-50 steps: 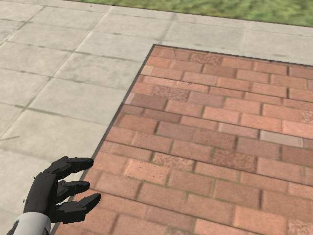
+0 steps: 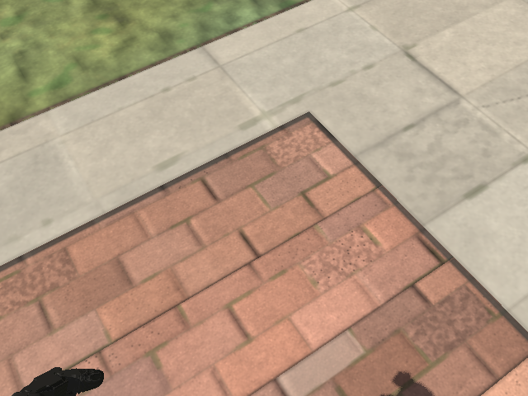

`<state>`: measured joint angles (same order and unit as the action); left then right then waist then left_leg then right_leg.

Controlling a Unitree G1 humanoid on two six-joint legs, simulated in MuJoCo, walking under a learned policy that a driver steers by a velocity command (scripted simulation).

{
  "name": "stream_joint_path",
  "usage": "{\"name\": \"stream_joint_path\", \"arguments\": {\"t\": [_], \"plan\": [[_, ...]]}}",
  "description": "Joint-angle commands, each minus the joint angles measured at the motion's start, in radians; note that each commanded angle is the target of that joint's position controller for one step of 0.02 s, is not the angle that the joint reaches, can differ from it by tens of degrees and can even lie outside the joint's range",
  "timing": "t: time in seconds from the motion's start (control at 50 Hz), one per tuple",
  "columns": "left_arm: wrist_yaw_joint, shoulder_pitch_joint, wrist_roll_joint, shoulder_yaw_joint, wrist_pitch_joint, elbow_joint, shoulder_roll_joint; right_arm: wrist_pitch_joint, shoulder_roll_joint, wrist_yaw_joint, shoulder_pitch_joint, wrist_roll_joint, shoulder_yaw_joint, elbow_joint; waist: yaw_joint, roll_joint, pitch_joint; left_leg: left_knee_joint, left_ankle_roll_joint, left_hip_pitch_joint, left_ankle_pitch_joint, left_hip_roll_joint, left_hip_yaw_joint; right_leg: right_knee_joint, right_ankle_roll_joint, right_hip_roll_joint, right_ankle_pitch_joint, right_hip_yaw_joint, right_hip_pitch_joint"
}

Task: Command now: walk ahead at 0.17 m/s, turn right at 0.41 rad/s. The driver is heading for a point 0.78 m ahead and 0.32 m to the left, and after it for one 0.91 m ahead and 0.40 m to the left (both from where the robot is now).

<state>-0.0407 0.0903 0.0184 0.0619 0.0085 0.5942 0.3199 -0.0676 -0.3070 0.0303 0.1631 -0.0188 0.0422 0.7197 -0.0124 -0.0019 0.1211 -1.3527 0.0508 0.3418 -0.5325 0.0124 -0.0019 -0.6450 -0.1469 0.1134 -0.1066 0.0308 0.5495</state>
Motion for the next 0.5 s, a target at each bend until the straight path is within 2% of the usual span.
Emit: {"name": "stream_joint_path", "arguments": {"t": [0.02,0.04,0.06,0.08,0.1,0.14,0.18,0.24,0.3,0.34,0.38,0.4,0.42,0.44,0.46,0.48,0.5], "plan": [[0.013,0.033,-0.027,0.021,0.023,-0.09,0.095,0.017,-0.157,0.014,0.065,0.007,0.029,-0.074,0.012,-0.072,-0.374,-0.106,0.012,0.329,0.09,0.056,-0.103,0.276,-0.204,-0.381,0.228,-0.558,-0.5],[0.018,0.018,-0.023,0.01,0.026,-0.073,0.073,0.034,-0.143,0.023,0.078,0.005,0.028,-0.067,-0.012,-0.057,-0.319,-0.043,0.012,0.272,0.105,0.08,-0.099,0.277,-0.179,-0.355,0.278,-0.479,-0.371],[0.023,0.019,-0.004,0.0,0.03,-0.054,0.053,0.048,-0.135,0.023,0.089,0.001,0.027,-0.06,-0.028,-0.022,-0.294,-0.003,0.01,0.199,0.103,0.094,-0.094,0.283,-0.165,-0.333,0.336,-0.415,-0.265],[0.028,0.025,0.011,-0.014,0.038,-0.029,0.02,0.052,-0.101,0.021,0.1,0.002,0.019,-0.052,-0.035,-0.003,-0.294,0.052,0.012,0.148,0.105,0.1,-0.091,0.277,-0.158,-0.316,0.426,-0.351,-0.21],[0.034,0.036,0.022,-0.019,0.043,-0.007,0.008,0.05,-0.068,0.018,0.104,0.003,0.01,-0.046,-0.034,0.011,-0.305,0.116,0.016,0.12,0.115,0.095,-0.086,0.269,-0.153,-0.305,0.517,-0.282,-0.197],[0.048,0.037,0.027,-0.005,0.039,0.017,0.04,0.048,-0.037,0.015,0.081,0.005,0.0,-0.046,-0.022,0.033,-0.319,0.273,0.021,0.097,0.168,0.088,-0.069,0.26,-0.129,-0.287,0.556,-0.174,-0.22],[0.063,0.04,0.023,0.015,0.019,0.021,0.086,0.058,-0.057,0.011,0.036,-0.004,0.005,-0.06,0.004,0.061,-0.318,0.314,0.03,0.118,0.208,0.08,-0.043,0.28,-0.133,-0.315,0.449,-0.161,-0.258],[0.081,0.04,0.012,0.018,-0.009,0.02,0.069,0.087,-0.082,0.007,-0.02,-0.013,0.019,-0.09,0.033,0.091,-0.263,0.337,0.031,0.184,0.201,0.096,-0.032,0.328,-0.13,-0.368,0.145,-0.186,-0.294],[0.091,0.04,0.004,0.025,-0.022,0.028,0.059,0.101,-0.069,-0.002,-0.042,-0.007,0.024,-0.11,0.043,0.114,-0.224,0.396,0.011,0.194,0.157,0.099,-0.004,0.33,-0.111,-0.396,0.065,-0.17,-0.327],[0.094,0.028,-0.002,0.032,-0.026,0.031,0.064,0.1,-0.06,-0.014,-0.018,-0.006,0.027,-0.109,0.033,0.127,-0.229,0.48,-0.01,0.142,0.14,0.085,0.026,0.3,-0.088,-0.404,0.111,-0.131,-0.346],[0.097,0.001,-0.021,0.04,-0.03,0.033,0.07,0.098,-0.053,-0.028,0.044,-0.004,0.035,-0.092,-0.004,0.132,-0.241,0.651,-0.043,0.048,0.209,0.051,0.073,0.233,-0.041,-0.397,0.141,-0.076,-0.352],[0.098,-0.006,-0.034,0.041,-0.032,0.037,0.057,0.097,-0.057,-0.033,0.096,0.001,0.043,-0.069,-0.025,0.111,-0.238,0.778,-0.07,-0.018,0.287,0.016,0.093,0.163,0.003,-0.367,0.101,-0.031,-0.336],[0.096,0.04,-0.038,0.042,-0.034,0.054,0.031,0.095,-0.096,-0.033,0.132,0.012,0.06,-0.059,-0.02,0.005,-0.194,0.909,-0.115,-0.087,0.433,0.033,-0.004,0.01,0.081,-0.304,-0.033,0.043,-0.244],[0.094,0.057,0.001,0.037,-0.036,0.02,-0.007,0.089,-0.235,-0.018,0.148,0.022,0.093,-0.083,0.027,-0.317,-0.153,0.941,-0.241,-0.218,0.826,0.285,-0.415,-0.322,0.195,-0.154,-0.403,0.13,0.07],[0.093,-0.083,0.019,0.034,-0.022,-0.036,0.01,0.071,-0.256,-0.025,0.165,0.051,0.094,-0.121,-0.05,-0.326,-0.203,0.994,-0.401,-0.257,0.986,0.362,-0.584,-0.514,0.214,-0.04,-0.57,-0.039,0.231],[0.092,-0.116,0.002,0.039,-0.016,-0.039,0.027,0.055,-0.242,-0.03,0.158,0.066,0.097,-0.12,-0.052,-0.22,-0.228,1.002,-0.389,-0.275,0.885,0.327,-0.546,-0.592,0.198,-0.058,-0.512,-0.113,0.263],[0.095,-0.106,-0.008,0.044,-0.014,-0.023,0.037,0.047,-0.216,-0.024,0.1,0.041,0.096,-0.128,-0.017,-0.143,-0.214,0.979,-0.324,-0.284,0.831,0.261,-0.472,-0.582,0.188,-0.08,-0.411,-0.137,0.279]]}}
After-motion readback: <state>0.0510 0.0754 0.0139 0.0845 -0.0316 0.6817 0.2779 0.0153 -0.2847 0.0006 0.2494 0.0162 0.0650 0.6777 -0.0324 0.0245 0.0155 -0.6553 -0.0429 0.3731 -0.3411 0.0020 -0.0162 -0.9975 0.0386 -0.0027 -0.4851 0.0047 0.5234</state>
